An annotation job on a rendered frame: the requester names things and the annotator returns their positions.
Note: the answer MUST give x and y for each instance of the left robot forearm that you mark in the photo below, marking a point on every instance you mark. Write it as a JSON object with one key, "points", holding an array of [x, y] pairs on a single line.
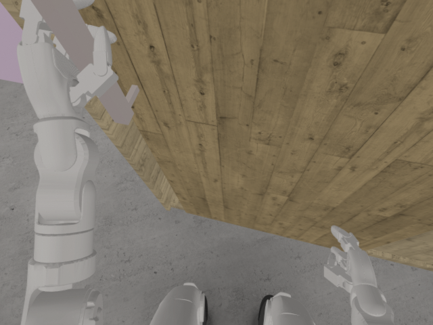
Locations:
{"points": [[66, 158]]}

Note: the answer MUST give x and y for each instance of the robot left thigh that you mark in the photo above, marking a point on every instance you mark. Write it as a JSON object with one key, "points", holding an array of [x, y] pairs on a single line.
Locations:
{"points": [[183, 305]]}

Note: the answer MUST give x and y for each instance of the right robot hand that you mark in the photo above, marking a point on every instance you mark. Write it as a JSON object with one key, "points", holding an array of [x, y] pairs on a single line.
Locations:
{"points": [[355, 266]]}

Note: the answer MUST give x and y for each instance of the left robot upper arm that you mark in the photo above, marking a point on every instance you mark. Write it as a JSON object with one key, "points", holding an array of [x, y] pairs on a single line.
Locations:
{"points": [[83, 306]]}

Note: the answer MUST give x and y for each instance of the left robot hand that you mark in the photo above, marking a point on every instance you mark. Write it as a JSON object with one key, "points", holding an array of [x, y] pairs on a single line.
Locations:
{"points": [[47, 71]]}

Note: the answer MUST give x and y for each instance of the handle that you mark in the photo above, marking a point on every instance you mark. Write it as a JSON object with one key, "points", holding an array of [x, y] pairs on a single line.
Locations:
{"points": [[68, 26]]}

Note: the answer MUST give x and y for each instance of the wardrobe door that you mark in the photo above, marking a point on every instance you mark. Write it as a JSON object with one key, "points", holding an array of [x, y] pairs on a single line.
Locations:
{"points": [[419, 247], [285, 116]]}

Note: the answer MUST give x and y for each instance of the robot right shin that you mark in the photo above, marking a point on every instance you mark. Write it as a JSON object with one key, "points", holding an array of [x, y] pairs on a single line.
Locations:
{"points": [[283, 294]]}

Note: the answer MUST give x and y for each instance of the right robot forearm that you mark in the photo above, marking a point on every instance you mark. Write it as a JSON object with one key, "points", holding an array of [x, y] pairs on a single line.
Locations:
{"points": [[369, 306]]}

